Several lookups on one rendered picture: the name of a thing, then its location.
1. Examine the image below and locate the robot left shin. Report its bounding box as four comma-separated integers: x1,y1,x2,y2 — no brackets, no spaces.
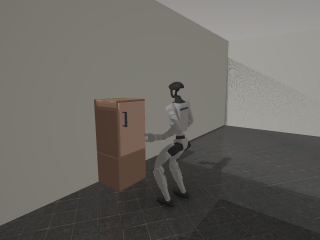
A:
153,168,171,201

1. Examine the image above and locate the handle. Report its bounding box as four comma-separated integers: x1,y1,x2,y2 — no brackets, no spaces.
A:
122,112,128,127

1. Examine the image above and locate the robot left forearm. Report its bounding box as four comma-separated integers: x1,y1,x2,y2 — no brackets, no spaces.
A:
154,124,178,141

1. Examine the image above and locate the cupboard door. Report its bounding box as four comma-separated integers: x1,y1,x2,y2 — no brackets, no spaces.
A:
118,101,146,157

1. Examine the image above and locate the left robot thigh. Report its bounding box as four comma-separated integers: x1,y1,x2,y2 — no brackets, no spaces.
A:
154,143,181,175

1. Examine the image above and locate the right robot upper arm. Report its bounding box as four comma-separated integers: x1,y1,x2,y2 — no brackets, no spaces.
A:
185,101,194,125

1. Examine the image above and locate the left robot upper arm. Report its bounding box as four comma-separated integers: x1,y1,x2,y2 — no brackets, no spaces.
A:
165,103,181,132

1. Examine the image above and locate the robot left hand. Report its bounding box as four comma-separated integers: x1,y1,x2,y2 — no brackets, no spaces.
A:
144,133,155,143

